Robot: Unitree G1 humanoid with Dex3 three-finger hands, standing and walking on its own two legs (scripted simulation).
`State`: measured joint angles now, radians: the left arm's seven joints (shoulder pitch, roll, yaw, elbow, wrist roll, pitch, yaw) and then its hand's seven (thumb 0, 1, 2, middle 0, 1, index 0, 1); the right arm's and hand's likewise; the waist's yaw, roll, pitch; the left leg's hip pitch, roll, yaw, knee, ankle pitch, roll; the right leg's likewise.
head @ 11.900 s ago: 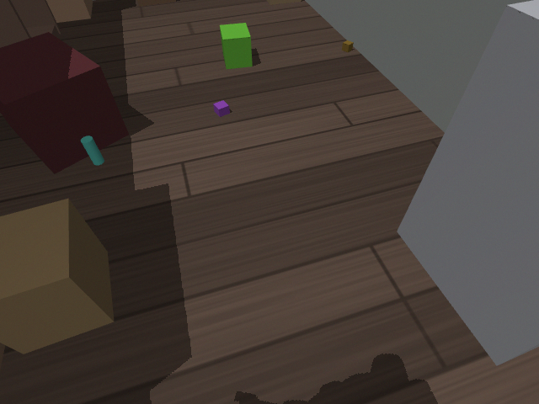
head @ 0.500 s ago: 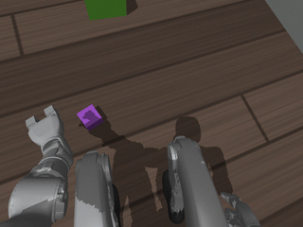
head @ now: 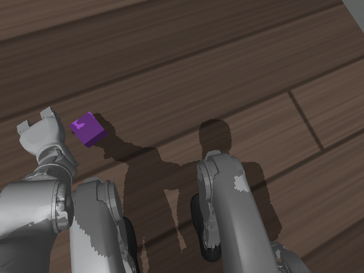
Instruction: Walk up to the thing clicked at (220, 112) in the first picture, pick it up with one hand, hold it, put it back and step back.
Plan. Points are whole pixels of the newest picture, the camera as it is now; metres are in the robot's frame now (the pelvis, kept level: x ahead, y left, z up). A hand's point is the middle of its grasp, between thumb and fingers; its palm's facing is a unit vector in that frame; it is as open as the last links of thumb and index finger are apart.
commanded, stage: rise first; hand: left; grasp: from above
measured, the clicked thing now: (89, 130) +0.51 +0.19 -0.33
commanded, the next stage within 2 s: none
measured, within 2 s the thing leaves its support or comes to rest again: neither
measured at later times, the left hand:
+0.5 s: hand (68, 139) +0.45 +0.21 -0.21, palm faces -0.39 -0.22 -0.90, open 13.1 cm
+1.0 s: hand (71, 135) +0.46 +0.21 -0.22, palm faces -0.36 -0.23 -0.90, open 14.0 cm
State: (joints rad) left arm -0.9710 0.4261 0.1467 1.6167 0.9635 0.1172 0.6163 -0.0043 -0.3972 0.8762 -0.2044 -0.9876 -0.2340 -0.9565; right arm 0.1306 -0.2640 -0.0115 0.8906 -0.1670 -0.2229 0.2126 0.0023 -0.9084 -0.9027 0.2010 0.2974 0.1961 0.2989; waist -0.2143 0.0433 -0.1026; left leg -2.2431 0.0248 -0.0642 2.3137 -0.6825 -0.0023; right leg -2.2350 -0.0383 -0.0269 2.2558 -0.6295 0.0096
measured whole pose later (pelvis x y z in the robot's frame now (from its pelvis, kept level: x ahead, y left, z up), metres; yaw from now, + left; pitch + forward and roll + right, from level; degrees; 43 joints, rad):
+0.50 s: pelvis +0.01 +0.00 -0.02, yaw -1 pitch +36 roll -5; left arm -1.05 0.49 0.20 1.71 1.02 0.08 0.67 0.00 -0.38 0.84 -0.22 -0.98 -0.26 -0.94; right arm 0.16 -0.29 0.00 0.91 -0.21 -0.25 0.31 0.00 -0.91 -0.90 0.20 0.30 0.19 0.30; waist -0.26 0.04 -0.05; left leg -2.30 0.03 -0.09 2.39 -0.72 -0.01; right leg -2.29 -0.03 -0.04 2.31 -0.65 0.01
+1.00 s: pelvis +0.01 +0.00 -0.03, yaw -3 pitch +35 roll -6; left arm -1.09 0.54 0.24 1.76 1.03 0.08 0.72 0.00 -0.55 0.99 -0.12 -1.05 -0.12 -1.05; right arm 0.16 -0.30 0.01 0.92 -0.23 -0.27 0.37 0.00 -0.91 -0.90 0.20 0.30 0.19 0.30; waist -0.29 0.03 -0.03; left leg -2.32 0.03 -0.11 2.42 -0.72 -0.01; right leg -2.29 -0.03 -0.07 2.32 -0.65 0.01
